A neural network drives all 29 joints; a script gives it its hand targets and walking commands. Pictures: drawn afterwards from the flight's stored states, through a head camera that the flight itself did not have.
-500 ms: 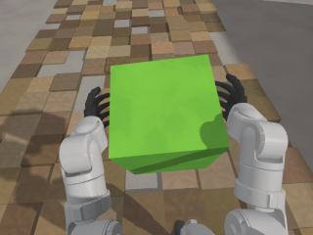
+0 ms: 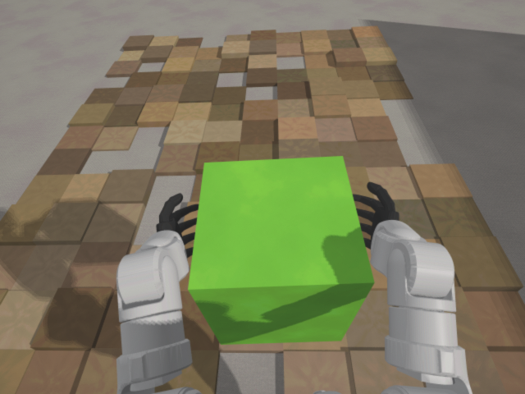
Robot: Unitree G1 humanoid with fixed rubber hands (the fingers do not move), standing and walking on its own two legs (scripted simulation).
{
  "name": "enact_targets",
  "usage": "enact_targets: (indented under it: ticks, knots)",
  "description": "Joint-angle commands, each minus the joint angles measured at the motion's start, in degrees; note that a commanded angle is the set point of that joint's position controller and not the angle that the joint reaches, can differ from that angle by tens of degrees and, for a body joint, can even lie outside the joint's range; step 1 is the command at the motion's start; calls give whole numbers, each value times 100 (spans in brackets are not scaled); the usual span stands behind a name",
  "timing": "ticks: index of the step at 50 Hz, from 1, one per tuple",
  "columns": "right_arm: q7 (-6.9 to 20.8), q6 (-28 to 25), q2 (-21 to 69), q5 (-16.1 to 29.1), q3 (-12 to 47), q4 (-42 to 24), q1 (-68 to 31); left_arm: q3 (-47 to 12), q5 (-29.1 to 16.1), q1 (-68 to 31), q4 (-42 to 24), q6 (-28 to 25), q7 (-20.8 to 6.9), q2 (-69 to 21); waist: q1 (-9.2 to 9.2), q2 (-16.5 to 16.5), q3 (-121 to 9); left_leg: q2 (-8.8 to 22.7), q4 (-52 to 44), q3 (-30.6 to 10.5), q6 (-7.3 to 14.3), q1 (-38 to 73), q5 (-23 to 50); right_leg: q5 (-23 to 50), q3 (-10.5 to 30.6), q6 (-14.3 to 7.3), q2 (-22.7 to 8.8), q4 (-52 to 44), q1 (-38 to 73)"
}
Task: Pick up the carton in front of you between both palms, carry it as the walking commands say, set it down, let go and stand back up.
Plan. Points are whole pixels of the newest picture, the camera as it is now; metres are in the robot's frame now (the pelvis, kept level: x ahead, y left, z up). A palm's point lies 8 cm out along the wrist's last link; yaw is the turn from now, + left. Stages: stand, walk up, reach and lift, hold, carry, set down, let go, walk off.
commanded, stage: carry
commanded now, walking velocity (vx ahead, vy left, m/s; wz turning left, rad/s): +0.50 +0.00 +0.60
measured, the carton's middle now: (277, 257) +0.34 -0.04 +0.02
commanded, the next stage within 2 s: none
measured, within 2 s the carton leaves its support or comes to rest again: neither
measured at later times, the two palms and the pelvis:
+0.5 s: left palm (121, 124) +0.56 +0.20 +0.15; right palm (277, 79) +0.66 -0.09 +0.15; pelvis +0.28 -0.06 +0.00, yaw +10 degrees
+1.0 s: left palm (200, 60) +0.91 +0.07 +0.09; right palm (317, 48) +0.86 -0.23 +0.11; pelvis +0.56 -0.02 -0.01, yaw -8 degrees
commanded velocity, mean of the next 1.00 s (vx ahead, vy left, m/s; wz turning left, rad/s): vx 0.50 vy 0.00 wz -0.38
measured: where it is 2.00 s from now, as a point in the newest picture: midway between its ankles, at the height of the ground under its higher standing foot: (277, 200)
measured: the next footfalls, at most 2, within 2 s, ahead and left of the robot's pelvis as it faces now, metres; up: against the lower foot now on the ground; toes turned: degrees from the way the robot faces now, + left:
right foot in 0.12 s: +0.20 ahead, -0.14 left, -0.01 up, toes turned +3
left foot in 0.58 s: +0.52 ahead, +0.07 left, -0.02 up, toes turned +10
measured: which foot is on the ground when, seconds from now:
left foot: down 0.00-0.12, up 0.14-0.56, down 0.58-1.00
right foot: up 0.00-0.10, down 0.12-0.60, up 0.62-1.00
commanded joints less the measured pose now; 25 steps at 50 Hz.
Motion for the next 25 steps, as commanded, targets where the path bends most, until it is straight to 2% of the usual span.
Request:
enact_targets:
  ticks: [1,2,3,4,5,6,7,8,9,10,11,12,13,14,15,16,17,18,19,20,21,22,23,24,25]
  knots:
    - [533,-246,4838,2216,4214,-678,-4367,-3251,-544,-3172,-295,-323,198,-3760,271,1137,-2478,1243,-566,-1727,705,1366,2738,1023,-306,95,192,-2416,706]
    - [506,-177,4807,2234,4073,-327,-4232,-3154,-522,-3142,-329,-343,232,-3525,378,929,-2661,1117,-272,-1351,536,1121,2962,1700,-493,27,270,-2945,1529]
    - [476,-182,4732,2226,4054,-447,-4195,-3200,-597,-3335,-585,-339,242,-3455,572,616,-2869,833,280,-978,300,456,2580,2252,-638,-59,203,-3196,2724]
    - [467,-126,4773,2273,3879,-191,-4082,-3193,-774,-3781,-860,-373,281,-3315,869,-27,-3022,596,1189,-667,32,-437,2151,2033,-10,-318,-461,-3455,3916]
    - [397,-72,4523,2123,3905,-220,-4043,-3129,-666,-3390,-555,-302,305,-3115,1073,-1413,-2935,30,2273,-299,-248,-1608,-492,2956,1462,-657,-1677,-3692,4621]
    - [333,28,4569,2149,3836,-29,-3930,-3129,-789,-3520,-851,-282,350,-2968,949,-1706,-3020,76,3028,-222,-257,-2498,-1671,3316,2334,-941,-2322,-3489,5189]
    - [221,130,4209,2032,3624,-25,-3766,-3161,-796,-3093,-510,-103,333,-2974,930,-1267,-2798,215,3451,-320,-304,-2769,-1766,3322,2606,-1122,-2494,-3494,5018]
    - [172,122,4346,1891,3502,-101,-3798,-3348,-934,-3480,-844,-102,346,-3176,1066,-632,-2826,341,3474,-275,-404,-2822,-1324,3933,2225,-1028,-2294,-3419,4954]
    - [143,174,4116,1950,3482,-174,-3878,-3369,-971,-3474,-724,-17,299,-3158,1010,-397,-2586,465,3309,-226,-397,-2629,-1130,3510,2069,-1009,-2238,-3626,4370]
    - [84,201,4065,1788,3345,-244,-3973,-3400,-1136,-3636,-918,20,262,-3367,970,-333,-2495,580,3224,-382,-312,-2487,-777,2790,1715,-804,-2070,-3814,4014]
    - [41,252,4062,1668,3196,-108,-3876,-3583,-1453,-4034,-1160,39,215,-3376,1009,-375,-2277,588,3103,-248,-331,-2543,-529,2628,1558,-705,-1911,-3869,3753]
    - [-11,235,4212,1521,3213,-241,-3935,-3657,-1602,-4284,-1517,16,155,-3527,988,-596,-2296,569,2634,-246,-329,-2352,-264,3104,1395,-598,-1757,-3918,3727]
    - [-50,199,4054,1398,3032,-349,-4036,-3833,-1913,-4616,-1509,54,79,-3595,1023,-827,-2119,545,2414,-81,-333,-2545,-157,3655,1221,-560,-1712,-3900,3935]
    - [-111,211,4029,1197,2953,-344,-4012,-3877,-2022,-4895,-1765,36,41,-3615,1178,-931,-2160,393,2136,143,-366,-2560,-51,4204,1078,-575,-1562,-3866,3951]
    - [-164,165,3930,1031,3076,-692,-4198,-3952,-2098,-4759,-1542,75,-37,-3601,1193,-1068,-2223,408,2093,202,-319,-2487,304,4343,973,-692,-1453,-3926,3853]
    - [-225,214,3805,899,2854,-485,-3966,-3886,-2251,-4719,-1499,123,-86,-3646,1169,-1125,-2101,421,2068,172,-282,-2558,591,5130,886,-610,-1411,-3894,4004]
    - [-288,260,3570,612,2622,-231,-3598,-3864,-2256,-4564,-1054,213,-114,-3601,1219,-1077,-2229,471,1974,79,-226,-2700,752,5220,748,-655,-1306,-3743,4281]
    - [-319,279,3318,345,2571,-206,-3465,-3900,-2253,-4593,-1016,232,-126,-3493,1267,-887,-2148,434,1727,131,-215,-2928,999,5476,837,-833,-1200,-3605,4601]
    - [-328,313,3366,312,2360,-161,-3393,-3981,-2460,-4743,-1123,258,-166,-3624,1331,-568,-2074,367,1573,173,-176,-2906,1248,5841,842,-795,-1212,-3636,4512]
    - [-312,371,3354,314,2355,-162,-3537,-4107,-2499,-4850,-1059,316,-157,-3614,1378,-527,-1930,360,875,301,-164,-3125,1464,5683,640,-775,-1030,-3473,4708]
    - [-306,426,3297,219,2237,-23,-3307,-4156,-2640,-4719,-969,382,-197,-3704,1479,-305,-1878,247,673,521,-183,-2845,1807,5883,654,-687,-916,-3461,4495]
    - [-236,466,3445,416,2458,-469,-3451,-4135,-2716,-4434,-868,415,-238,-3989,1582,-672,-1977,242,300,315,-119,-2518,1853,5477,652,-837,-858,-3329,4550]
    - [-180,519,3740,516,2550,-399,-3554,-4149,-2863,-4708,-1145,424,-299,-4181,1483,-854,-1931,146,83,513,-55,-2362,2056,5979,563,-743,-839,-3253,4544]
    - [-122,602,3695,517,2510,-322,-3424,-4048,-2828,-4557,-983,486,-324,-4233,1485,-847,-1912,185,-266,449,-39,-1855,2028,5761,707,-820,-954,-3345,4256]
    - [-66,624,3856,509,2523,-292,-3311,-4149,-2894,-4590,-999,524,-373,-4384,1259,-761,-1967,156,-703,512,-5,-1339,2288,5809,388,-718,-836,-3127,4073]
